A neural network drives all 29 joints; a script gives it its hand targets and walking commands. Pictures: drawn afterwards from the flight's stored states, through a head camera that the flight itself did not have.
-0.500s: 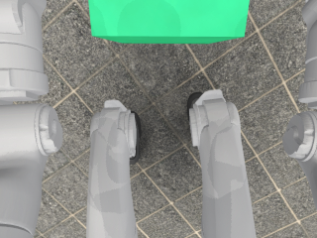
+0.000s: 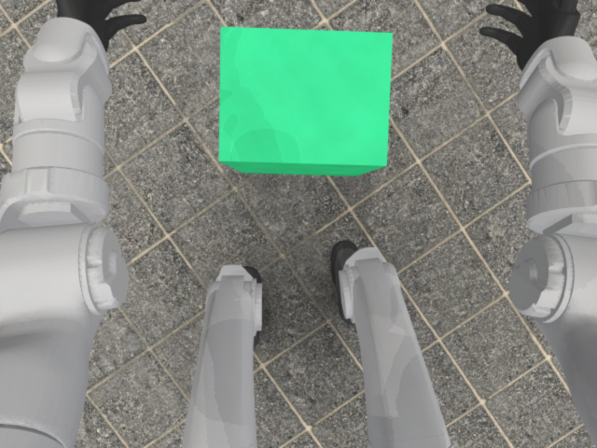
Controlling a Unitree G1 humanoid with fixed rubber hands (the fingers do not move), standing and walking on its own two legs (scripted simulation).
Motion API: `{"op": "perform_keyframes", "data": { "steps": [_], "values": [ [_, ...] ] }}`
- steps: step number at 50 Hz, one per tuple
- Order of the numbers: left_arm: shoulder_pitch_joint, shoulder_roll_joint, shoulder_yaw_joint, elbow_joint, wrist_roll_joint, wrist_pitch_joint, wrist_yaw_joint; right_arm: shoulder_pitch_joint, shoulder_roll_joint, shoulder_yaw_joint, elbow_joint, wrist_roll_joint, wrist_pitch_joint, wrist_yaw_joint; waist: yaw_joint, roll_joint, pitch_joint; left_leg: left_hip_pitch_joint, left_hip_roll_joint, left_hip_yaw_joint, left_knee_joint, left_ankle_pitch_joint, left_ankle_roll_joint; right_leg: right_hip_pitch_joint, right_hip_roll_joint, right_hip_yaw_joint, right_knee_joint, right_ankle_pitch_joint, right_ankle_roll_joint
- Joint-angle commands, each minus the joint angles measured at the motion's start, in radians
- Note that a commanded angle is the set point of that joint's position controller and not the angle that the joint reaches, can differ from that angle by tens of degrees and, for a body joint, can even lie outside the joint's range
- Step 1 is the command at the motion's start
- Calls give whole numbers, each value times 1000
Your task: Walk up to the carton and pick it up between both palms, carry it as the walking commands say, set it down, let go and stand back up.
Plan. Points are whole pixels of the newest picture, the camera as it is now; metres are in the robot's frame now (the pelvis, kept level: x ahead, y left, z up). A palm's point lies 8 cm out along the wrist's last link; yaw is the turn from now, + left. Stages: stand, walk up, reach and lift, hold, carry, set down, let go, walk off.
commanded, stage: set down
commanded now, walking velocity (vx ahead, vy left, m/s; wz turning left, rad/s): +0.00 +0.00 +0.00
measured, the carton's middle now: (302, 117) +0.53 -0.04 -0.43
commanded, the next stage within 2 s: let go in 0.42 s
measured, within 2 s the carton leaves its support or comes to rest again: neither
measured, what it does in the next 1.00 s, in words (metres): rises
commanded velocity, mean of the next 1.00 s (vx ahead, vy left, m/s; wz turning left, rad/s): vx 0.00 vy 0.00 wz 0.00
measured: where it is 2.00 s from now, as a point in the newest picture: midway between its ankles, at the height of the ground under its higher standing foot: (298, 309)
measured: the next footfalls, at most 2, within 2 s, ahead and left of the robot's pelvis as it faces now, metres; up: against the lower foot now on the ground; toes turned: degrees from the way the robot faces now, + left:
none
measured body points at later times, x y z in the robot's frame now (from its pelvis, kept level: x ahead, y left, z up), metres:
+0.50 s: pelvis +0.04 +0.00 +0.10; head +0.35 -0.02 +0.43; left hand +0.56 +0.18 -0.02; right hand +0.50 -0.28 -0.02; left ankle +0.08 +0.14 -0.54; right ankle +0.12 -0.12 -0.54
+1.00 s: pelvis +0.08 +0.01 +0.18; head +0.22 +0.00 +0.60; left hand +0.38 +0.22 +0.08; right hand +0.32 -0.25 +0.08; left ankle +0.08 +0.14 -0.54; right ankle +0.11 -0.12 -0.54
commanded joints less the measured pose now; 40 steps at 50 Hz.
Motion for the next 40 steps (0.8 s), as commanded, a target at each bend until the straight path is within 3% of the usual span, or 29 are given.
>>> {"op": "perform_keyframes", "data": {
  "steps": [1,8,9,10,12,17,20,22,24,28,30,32,35,39,40],
  "values": [
    [-240,168,46,-198,21,-22,-9,-195,-172,-21,-196,1,-21,16,10,46,-1245,521,-40,117,-273,285,28,915,29,-103,-219,390,21],
    [-141,124,67,-245,34,-34,-24,-125,-146,-29,-292,-13,-36,35,16,4,-1275,643,-47,105,-421,416,31,1136,35,-91,-352,587,19],
    [-127,130,82,-243,44,-40,-26,-107,-140,-33,-281,-16,-38,36,25,7,-1266,650,-48,107,-441,422,31,1166,34,-82,-375,602,20],
    [-89,96,80,-148,46,-47,-32,-66,-111,-30,-177,-32,-44,41,14,-15,-1127,579,-42,100,-461,413,31,1120,31,-86,-386,607,19],
    [-53,50,101,-88,70,-70,-43,-27,-69,-49,-84,-65,-64,50,3,-16,-955,484,-33,92,-497,381,22,1057,20,-79,-418,585,18],
    [6,23,130,-68,109,-117,-33,-23,-43,-73,-108,-108,-116,59,10,-25,-969,480,-23,87,-518,459,8,1096,12,-63,-434,666,14],
    [86,5,134,-109,151,-110,-5,69,-63,-62,-117,-139,-113,74,32,25,-1092,643,-22,88,-520,537,-9,1139,16,-69,-440,663,9],
    [168,-12,125,-213,162,-108,26,172,-89,-57,-171,-151,-113,86,44,41,-1259,801,-21,84,-512,653,-20,1210,25,-78,-436,711,4],
    [267,-16,99,-359,161,-100,51,285,-120,-44,-282,-153,-110,93,33,61,-1398,956,-28,92,-521,707,-23,1294,30,-81,-455,742,-4],
    [410,-28,33,-571,110,-86,68,419,-134,-17,-467,-134,-101,101,4,3,-1337,961,-27,104,-578,632,0,1437,28,-68,-502,745,-16],
    [522,-45,23,-586,103,-87,66,513,-105,11,-486,-112,-102,105,9,-8,-1231,976,-28,108,-616,593,15,1465,23,-59,-542,720,-15],
    [631,-86,1,-552,101,-97,56,612,-67,37,-437,-101,-109,112,20,-2,-1059,989,-24,109,-656,529,18,1427,19,-59,-585,637,-13],
    [663,-106,-20,-513,86,-127,37,653,-16,80,-409,-82,-132,122,29,-7,-823,951,-10,98,-706,405,31,1383,14,-51,-637,501,-10],
    [840,-134,-16,-401,91,-159,20,814,54,131,-336,-95,-161,121,52,-20,-605,975,-2,93,-785,338,28,1405,8,-50,-712,417,0],
    [892,-136,-10,-384,107,-168,20,863,65,136,-318,-101,-167,118,66,0,-559,998,0,92,-807,329,24,1409,5,-50,-728,401,4]
  ]
}}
